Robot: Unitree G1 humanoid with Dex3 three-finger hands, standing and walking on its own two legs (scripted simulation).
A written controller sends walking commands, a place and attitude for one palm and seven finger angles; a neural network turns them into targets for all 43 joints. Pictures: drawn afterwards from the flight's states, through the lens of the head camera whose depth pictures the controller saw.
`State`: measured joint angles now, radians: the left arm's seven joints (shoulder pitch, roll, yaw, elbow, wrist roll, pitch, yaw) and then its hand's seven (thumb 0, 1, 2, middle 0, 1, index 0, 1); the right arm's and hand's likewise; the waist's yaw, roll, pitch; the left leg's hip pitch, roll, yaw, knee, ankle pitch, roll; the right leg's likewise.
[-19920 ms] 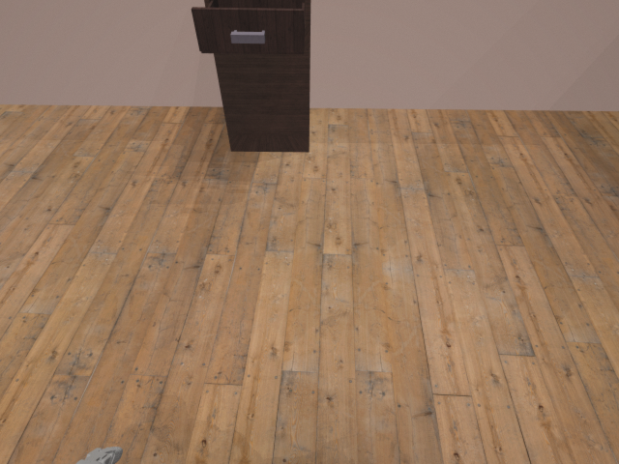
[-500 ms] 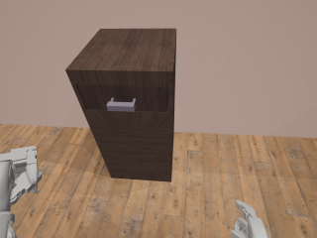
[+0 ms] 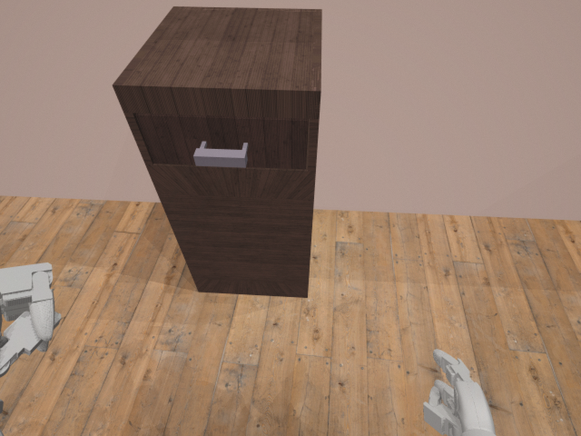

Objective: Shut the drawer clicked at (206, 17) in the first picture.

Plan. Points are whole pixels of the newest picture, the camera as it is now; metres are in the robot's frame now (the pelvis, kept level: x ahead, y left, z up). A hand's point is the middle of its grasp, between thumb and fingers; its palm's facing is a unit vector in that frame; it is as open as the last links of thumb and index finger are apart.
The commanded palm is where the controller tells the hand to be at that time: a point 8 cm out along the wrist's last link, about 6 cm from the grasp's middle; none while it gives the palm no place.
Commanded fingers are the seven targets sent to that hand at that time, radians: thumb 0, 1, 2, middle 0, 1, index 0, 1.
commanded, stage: step back with the hand held close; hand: left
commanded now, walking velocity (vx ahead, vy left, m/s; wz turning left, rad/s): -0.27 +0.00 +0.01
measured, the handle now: (222, 151) +0.69 +0.21 -0.03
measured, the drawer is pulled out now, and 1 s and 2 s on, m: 0.00 0.00 0.00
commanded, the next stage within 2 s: stop stepping back and stand still in 0.84 s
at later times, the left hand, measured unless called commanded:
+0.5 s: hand (32, 375) +0.14 +0.23 +0.17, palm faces +0.35 -0.79 -0.51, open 3.2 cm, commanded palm +0.07 +0.28 +0.18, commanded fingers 0.00 0.90 0.90 -1.40 -1.60 -1.40 -1.60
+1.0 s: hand out of the picture +0.06 +0.22 +0.18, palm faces +0.32 -0.85 -0.42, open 3.2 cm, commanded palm +0.00 +0.27 +0.18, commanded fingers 0.00 0.90 0.90 -1.40 -1.60 -1.40 -1.60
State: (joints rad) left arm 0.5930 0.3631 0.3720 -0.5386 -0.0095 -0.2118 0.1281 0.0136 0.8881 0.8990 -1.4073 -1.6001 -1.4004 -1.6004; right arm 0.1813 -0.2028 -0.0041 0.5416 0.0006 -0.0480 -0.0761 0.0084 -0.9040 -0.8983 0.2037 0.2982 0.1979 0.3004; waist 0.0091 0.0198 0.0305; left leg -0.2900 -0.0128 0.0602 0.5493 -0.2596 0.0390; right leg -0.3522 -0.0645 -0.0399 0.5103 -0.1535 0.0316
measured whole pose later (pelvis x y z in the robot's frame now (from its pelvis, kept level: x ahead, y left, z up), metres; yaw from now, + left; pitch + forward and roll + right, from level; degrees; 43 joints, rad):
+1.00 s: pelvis -0.14 +0.00 -0.01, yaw -2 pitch +3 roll -2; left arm 0.57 0.40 0.35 -0.59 -0.03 -0.29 0.12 0.01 0.89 0.90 -1.41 -1.60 -1.41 -1.60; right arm 0.18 -0.17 0.01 0.67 -0.02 -0.10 -0.06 0.01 -0.90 -0.90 0.21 0.30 0.20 0.30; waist 0.01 0.00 -0.03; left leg -0.48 0.01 0.03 0.55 -0.12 0.02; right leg -0.20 0.03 0.05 0.53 -0.37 0.02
